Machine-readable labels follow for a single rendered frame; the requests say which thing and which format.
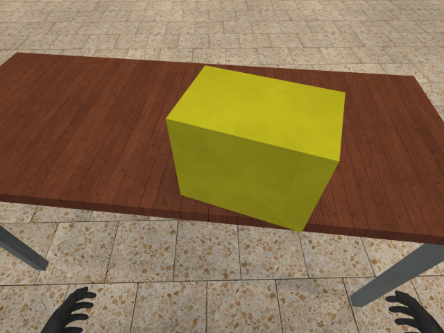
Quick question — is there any table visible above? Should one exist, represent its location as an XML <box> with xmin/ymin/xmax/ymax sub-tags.
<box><xmin>0</xmin><ymin>52</ymin><xmax>444</xmax><ymax>307</ymax></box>

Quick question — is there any left robot hand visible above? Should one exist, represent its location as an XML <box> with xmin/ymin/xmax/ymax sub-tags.
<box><xmin>40</xmin><ymin>287</ymin><xmax>96</xmax><ymax>333</ymax></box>

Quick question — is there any carton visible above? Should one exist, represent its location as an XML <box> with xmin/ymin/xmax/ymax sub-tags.
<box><xmin>166</xmin><ymin>65</ymin><xmax>345</xmax><ymax>232</ymax></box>

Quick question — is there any right robot hand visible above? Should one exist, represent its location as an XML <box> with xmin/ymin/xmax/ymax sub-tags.
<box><xmin>386</xmin><ymin>291</ymin><xmax>444</xmax><ymax>333</ymax></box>

